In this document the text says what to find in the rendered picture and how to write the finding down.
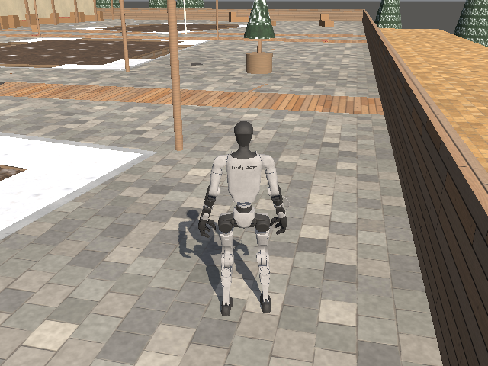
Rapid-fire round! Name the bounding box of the right robot forearm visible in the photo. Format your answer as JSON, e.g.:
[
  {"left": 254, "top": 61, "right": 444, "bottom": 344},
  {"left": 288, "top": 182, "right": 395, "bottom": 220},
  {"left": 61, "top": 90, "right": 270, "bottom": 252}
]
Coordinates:
[{"left": 271, "top": 185, "right": 286, "bottom": 218}]

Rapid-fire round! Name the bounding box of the robot right hand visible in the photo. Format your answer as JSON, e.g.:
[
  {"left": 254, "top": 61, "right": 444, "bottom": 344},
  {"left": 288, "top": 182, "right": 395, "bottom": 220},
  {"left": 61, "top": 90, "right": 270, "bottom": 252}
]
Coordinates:
[{"left": 270, "top": 216, "right": 287, "bottom": 235}]

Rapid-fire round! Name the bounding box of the robot left foot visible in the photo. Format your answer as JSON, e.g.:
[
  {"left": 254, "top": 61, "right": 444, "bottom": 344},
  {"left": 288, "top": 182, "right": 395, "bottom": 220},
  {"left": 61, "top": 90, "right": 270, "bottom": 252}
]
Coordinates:
[{"left": 221, "top": 296, "right": 233, "bottom": 316}]

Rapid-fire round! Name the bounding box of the robot right upper arm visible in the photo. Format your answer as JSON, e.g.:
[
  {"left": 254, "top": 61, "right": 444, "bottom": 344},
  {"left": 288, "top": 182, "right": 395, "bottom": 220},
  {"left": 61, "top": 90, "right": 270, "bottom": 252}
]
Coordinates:
[{"left": 260, "top": 154, "right": 280, "bottom": 197}]

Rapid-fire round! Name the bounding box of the robot left upper arm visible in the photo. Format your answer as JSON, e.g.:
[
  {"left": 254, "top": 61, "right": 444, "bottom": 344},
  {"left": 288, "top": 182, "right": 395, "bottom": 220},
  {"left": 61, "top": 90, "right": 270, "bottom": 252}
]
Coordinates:
[{"left": 208, "top": 154, "right": 228, "bottom": 197}]

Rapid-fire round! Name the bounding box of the robot left hand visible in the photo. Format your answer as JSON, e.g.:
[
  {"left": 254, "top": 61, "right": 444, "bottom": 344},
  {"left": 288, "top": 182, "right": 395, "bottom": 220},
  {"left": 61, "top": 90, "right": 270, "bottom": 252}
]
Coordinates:
[{"left": 198, "top": 218, "right": 216, "bottom": 238}]

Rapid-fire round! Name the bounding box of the robot torso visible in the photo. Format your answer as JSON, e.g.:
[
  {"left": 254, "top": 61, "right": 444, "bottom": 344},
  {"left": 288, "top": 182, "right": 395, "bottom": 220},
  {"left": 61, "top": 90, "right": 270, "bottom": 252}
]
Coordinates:
[{"left": 226, "top": 151, "right": 262, "bottom": 229}]

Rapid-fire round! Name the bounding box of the left robot forearm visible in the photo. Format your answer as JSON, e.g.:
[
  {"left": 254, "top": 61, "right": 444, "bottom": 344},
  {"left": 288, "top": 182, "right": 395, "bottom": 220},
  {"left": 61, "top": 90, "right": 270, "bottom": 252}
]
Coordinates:
[{"left": 201, "top": 186, "right": 216, "bottom": 220}]

